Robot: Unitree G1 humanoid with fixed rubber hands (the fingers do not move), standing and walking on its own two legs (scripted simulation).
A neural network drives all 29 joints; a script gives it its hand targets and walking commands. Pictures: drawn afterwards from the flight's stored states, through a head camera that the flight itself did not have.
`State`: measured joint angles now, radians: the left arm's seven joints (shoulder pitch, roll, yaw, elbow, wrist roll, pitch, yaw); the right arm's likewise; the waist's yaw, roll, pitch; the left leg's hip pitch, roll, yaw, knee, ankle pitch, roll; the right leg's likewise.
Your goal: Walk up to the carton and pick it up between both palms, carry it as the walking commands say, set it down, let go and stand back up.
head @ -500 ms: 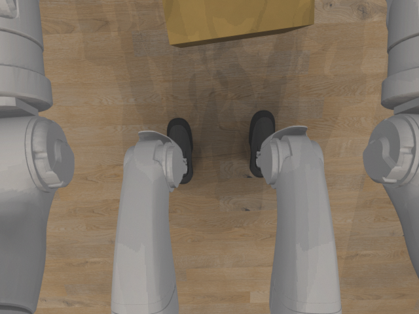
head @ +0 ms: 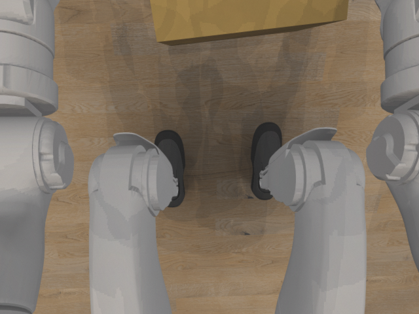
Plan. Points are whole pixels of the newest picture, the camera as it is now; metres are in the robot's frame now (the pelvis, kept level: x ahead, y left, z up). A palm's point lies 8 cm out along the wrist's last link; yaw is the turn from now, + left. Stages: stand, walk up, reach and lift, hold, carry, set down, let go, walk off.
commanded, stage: reach and lift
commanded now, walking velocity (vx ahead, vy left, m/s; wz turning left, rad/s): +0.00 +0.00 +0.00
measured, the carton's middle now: out of the picture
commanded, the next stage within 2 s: none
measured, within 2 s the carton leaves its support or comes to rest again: neither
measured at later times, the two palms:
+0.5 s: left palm out of the picture +0.55 +0.21 -0.25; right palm out of the picture +0.55 -0.23 -0.24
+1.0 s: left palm out of the picture +0.56 +0.17 -0.25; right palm out of the picture +0.55 -0.22 -0.24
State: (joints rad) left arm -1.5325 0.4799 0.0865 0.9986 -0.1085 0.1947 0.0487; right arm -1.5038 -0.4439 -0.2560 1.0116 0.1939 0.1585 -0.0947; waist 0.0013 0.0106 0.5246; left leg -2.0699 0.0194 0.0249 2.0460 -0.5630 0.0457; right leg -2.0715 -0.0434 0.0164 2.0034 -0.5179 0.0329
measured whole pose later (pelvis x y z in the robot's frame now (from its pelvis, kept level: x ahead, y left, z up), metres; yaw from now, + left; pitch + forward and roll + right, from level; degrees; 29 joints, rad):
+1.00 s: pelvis +0.00 +0.00 -0.05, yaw +0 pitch +34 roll -2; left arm -1.58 0.40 0.02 1.10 -0.15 0.13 0.05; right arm -1.54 -0.48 -0.17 1.16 0.29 0.08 -0.09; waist 0.00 -0.01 0.52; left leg -2.24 0.02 0.02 2.21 -0.57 0.05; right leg -2.24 -0.04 0.02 2.16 -0.52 0.03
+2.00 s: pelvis +0.00 +0.00 -0.05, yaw +0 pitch +34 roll -2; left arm -1.60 0.41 0.02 1.08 -0.15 0.19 0.07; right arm -1.56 -0.45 -0.11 1.10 0.33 0.15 -0.08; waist 0.00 -0.01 0.53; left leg -2.24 0.02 0.02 2.21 -0.56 0.05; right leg -2.24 -0.04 0.02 2.16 -0.52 0.03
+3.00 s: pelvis -0.02 -0.01 -0.04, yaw +0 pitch +26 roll -1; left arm -1.60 0.39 0.11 0.95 -0.16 0.42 0.24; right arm -1.52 -0.34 -0.22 0.81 0.07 0.44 -0.17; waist 0.00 0.00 0.53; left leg -2.08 0.02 0.02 2.18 -0.55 0.04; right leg -2.09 -0.03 0.02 2.14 -0.50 0.02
